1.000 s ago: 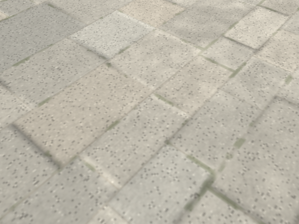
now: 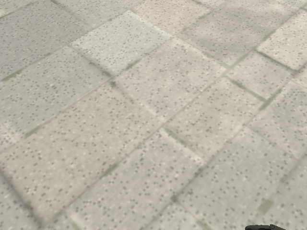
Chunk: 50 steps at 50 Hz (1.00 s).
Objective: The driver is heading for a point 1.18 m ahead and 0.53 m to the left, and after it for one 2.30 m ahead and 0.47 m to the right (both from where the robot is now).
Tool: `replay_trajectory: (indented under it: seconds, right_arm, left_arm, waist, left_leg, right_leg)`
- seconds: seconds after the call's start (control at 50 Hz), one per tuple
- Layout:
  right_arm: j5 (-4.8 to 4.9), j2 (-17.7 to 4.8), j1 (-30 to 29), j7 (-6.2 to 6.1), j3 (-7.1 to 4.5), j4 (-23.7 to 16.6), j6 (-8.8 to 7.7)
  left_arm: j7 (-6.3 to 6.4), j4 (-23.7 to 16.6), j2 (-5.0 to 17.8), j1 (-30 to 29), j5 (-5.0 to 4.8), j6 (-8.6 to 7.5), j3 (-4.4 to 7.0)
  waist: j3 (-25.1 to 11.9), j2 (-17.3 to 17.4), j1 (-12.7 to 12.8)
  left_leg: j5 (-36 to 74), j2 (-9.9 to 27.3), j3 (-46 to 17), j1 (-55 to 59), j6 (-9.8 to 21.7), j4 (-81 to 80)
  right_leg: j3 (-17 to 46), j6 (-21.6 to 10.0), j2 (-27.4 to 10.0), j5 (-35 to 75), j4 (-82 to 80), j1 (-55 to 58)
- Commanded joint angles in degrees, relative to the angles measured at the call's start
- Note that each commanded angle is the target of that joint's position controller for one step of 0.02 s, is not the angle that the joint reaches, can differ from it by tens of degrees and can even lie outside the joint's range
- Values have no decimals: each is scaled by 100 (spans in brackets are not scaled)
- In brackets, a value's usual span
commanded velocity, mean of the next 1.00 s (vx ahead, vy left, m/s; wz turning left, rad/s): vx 0.50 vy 0.00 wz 0.53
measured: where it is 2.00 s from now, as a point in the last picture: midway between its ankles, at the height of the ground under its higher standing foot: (101, 156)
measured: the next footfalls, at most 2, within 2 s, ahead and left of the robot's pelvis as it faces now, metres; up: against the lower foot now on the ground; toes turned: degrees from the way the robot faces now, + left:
left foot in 0.04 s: +0.18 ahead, +0.04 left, +0.00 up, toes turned +4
right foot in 0.58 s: +0.52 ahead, -0.06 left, +0.00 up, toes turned +22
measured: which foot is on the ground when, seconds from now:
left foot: up 0.00-0.02, down 0.04-0.60, up 0.62-1.00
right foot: down 0.00-0.04, up 0.06-0.56, down 0.58-1.00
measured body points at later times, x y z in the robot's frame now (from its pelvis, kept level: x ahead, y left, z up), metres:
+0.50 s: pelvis +0.27 +0.00 +0.02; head +0.31 +0.02 +0.47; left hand +0.46 +0.26 -0.07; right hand +0.26 -0.27 -0.11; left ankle +0.14 +0.04 -0.72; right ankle +0.47 -0.10 -0.68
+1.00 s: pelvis +0.52 +0.06 +0.02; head +0.55 +0.08 +0.47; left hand +0.35 +0.26 -0.11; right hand +0.83 -0.02 -0.08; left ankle +0.58 +0.24 -0.67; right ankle +0.49 -0.07 -0.72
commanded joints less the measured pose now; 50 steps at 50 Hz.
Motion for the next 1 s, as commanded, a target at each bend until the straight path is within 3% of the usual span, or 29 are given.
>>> replay_trajectory:
  seconds: [0.02, 0.04, 0.06, 0.08, 0.1, 0.12, 0.14, 0.18, 0.24, 0.28, 0.34, 0.46, 0.5, 0.52, 0.56, 0.58, 0.6, 0.62, 0.64, 0.66, 0.68, 0.72, 0.8, 0.92, 1.0]
  right_arm:
    - [-34, -893, 2280, -118, -341, 538, -76]
    - [-118, -1324, 3010, -171, -491, 642, -54]
    - [-48, -1446, 2728, -140, -531, 603, 27]
    - [130, -1345, 2120, -71, -539, 525, 18]
    - [117, -1093, 1718, -66, -488, 417, 5]
    - [68, -815, 1573, -67, -424, 449, -19]
    - [56, -710, 1562, -94, -380, 467, -73]
    - [71, -762, 1666, -125, -359, 515, -181]
    - [97, -1016, 2005, -144, -410, 571, -223]
    - [108, -991, 2338, -144, -401, 608, -197]
    - [105, -1004, 2806, -160, -406, 642, -154]
    - [-5, -1066, 3323, -257, -421, 612, -97]
    - [-24, -1142, 3202, -301, -450, 541, -96]
    - [-19, -1200, 2989, -318, -469, 475, -99]
    - [29, -1316, 2576, -247, -494, 358, -161]
    - [104, -1188, 2492, -175, -466, 248, -228]
    - [253, -620, 2796, -188, -345, 56, -260]
    - [223, -867, 3243, -221, -377, -43, -201]
    - [50, -1122, 2969, -254, -420, 143, -90]
    - [-15, -1058, 2516, -181, -415, 96, -62]
    - [-21, -933, 2346, -125, -410, 41, -31]
    - [-121, -816, 2264, -16, -397, -22, 101]
    - [-125, -690, 1669, 118, -354, -350, 214]
    - [-81, -539, 436, 260, -211, -839, 162]
    - [-114, -573, -238, 315, -163, -1121, 155]
  left_arm:
    - [93, -267, 1114, -321, 26, 15, 232]
    - [66, -453, 948, -394, 19, 2, 188]
    - [-43, -541, 553, 137, -67, -16, 172]
    - [-66, -719, 883, -358, 75, -68, 197]
    - [-109, -906, 1035, -899, 35, -139, 239]
    - [-121, -960, 999, -1048, 25, -163, 245]
    - [-120, -1027, 936, -1148, 76, -86, 246]
    - [-145, -1057, 703, -1036, 165, 121, 194]
    - [-165, -1335, 668, -1609, 165, 248, 176]
    - [-173, -1580, 730, -2268, 145, 279, 187]
    - [-210, -1794, 756, -2848, 123, 306, 180]
    - [-267, -2254, 769, -3883, 65, 239, 91]
    - [-265, -2334, 832, -3840, 28, 175, 85]
    - [-247, -2288, 902, -3568, 10, 144, 105]
    - [-137, -1918, 1196, -2258, -13, 55, 233]
    - [-35, -1773, 1510, -1349, 81, -18, 335]
    - [62, -1770, 1945, -693, 239, 3, 440]
    - [18, -1748, 2037, -916, 180, 103, 511]
    - [-12, -1847, 1395, -1377, 124, 144, 421]
    - [-42, -1875, 979, -1684, 76, 133, 323]
    - [-60, -1830, 858, -1786, 105, 115, 282]
    - [-68, -1636, 853, -1586, 58, 25, 276]
    - [-131, -1422, 903, -1237, -35, -143, 316]
    - [-140, -1198, 986, -898, -7, -105, 335]
    - [-72, -1024, 1199, -522, -2, -37, 387]
  waist:
    - [-986, -491, -1324]
    - [-1467, 161, -1526]
    - [-1800, 1279, -845]
    - [-1196, 357, -747]
    - [-577, 83, -640]
    - [-102, -346, -376]
    - [-14, -460, -196]
    - [-78, -309, -8]
    - [-6, -52, -107]
    - [82, 71, -344]
    - [-84, 216, -635]
    - [-89, 415, -976]
    - [-116, 505, -862]
    - [-171, 549, -678]
    - [-774, 377, -42]
    - [-1432, 88, 344]
    - [-2255, -914, 340]
    - [-2547, -1795, -19]
    - [-1526, -716, -163]
    - [-856, -187, -149]
    - [-562, -192, -249]
    - [-367, -520, -367]
    - [-340, -550, -390]
    - [-80, -512, -197]
    - [87, -495, -5]
  left_leg:
    - [-186, -143, -300, 2766, 462, -487]
    - [-687, 1104, -1884, 3803, 910, -517]
    - [-791, 2359, -5069, 4992, 1911, -1254]
    - [-1561, 2147, -4855, 4400, 1816, -1788]
    - [-1622, 2043, -4229, 3577, 1637, -2060]
    - [-1053, 1841, -3780, 2751, 1394, -2255]
    - [-503, 1564, -3405, 2244, 1198, -2269]
    - [192, 1254, -2880, 1774, 1038, -2311]
    - [479, 975, -2516, 1488, 906, -2428]
    - [673, 881, -2525, 1665, 673, -2438]
    - [1175, 826, -2583, 2326, 372, -2184]
    - [2027, 930, -2932, 3418, 467, -1599]
    - [2285, 1009, -3067, 3438, 410, -1374]
    - [2479, 996, -3068, 3238, 305, -1222]
    - [3223, 655, -2871, 2687, 22, -44]
    - [2264, 370, -2659, 1948, -98, 1172]
    - [-1099, -169, -1920, 659, -231, 2780]
    - [-2818, -404, -1519, -342, -253, 3697]
    - [-2189, 110, -1515, -668, -253, 4036]
    - [-1693, 261, -1422, -580, -297, 3844]
    - [-1484, 412, -1362, -449, -340, 3646]
    - [-1388, 567, -1253, -265, -401, 3469]
    - [-869, 678, -1161, -781, -438, 3326]
    - [431, 690, -718, -760, -470, 1630]
    - [138, 641, -324, -522, -282, 658]
  right_leg:
    - [-177, 127, -1535, 6877, 3203, -1145]
    - [-443, 122, -1071, 4266, 5302, -2248]
    - [-16, 384, 101, -543, 7294, -4521]
    - [625, 170, -338, 1, 7172, -5180]
    - [637, 150, -575, 457, 6812, -5190]
    - [597, 163, -772, 631, 6309, -4923]
    - [636, 247, -909, 647, 5948, -4597]
    - [536, 427, -996, 627, 5417, -4200]
    - [314, 650, -1060, 1165, 4636, -4368]
    - [240, 759, -1057, 1755, 4021, -4697]
    - [254, 798, -952, 2333, 3465, -5017]
    - [249, 736, -614, 2021, 2527, -5305]
    - [317, 631, -520, 1896, 2081, -4829]
    - [331, 551, -446, 1758, 1810, -4252]
    - [283, 300, -266, 1741, 1237, -2229]
    - [912, 61, -996, 1382, 1216, -773]
    - [2703, -265, -2667, 911, 1180, 716]
    - [4765, -844, -3243, 488, 553, 790]
    - [4112, -750, -2950, -159, 422, -118]
    - [3152, -610, -2587, 122, 255, -922]
    - [2484, -465, -2326, 719, 70, -1409]
    - [1634, -352, -2036, 1632, -110, -1867]
    - [817, -412, -2053, 2723, -337, -1768]
    - [-322, -235, -1787, 3219, -403, -1737]
    - [-604, -166, -2016, 3447, -281, -1188]
Velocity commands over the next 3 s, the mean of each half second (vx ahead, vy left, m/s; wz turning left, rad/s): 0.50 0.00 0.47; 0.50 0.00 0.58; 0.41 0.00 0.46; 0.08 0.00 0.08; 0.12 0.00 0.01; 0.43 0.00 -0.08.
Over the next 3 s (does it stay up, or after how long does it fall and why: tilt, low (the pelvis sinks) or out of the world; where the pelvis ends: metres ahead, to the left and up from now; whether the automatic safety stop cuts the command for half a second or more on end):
stays up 0.97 0.51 0.00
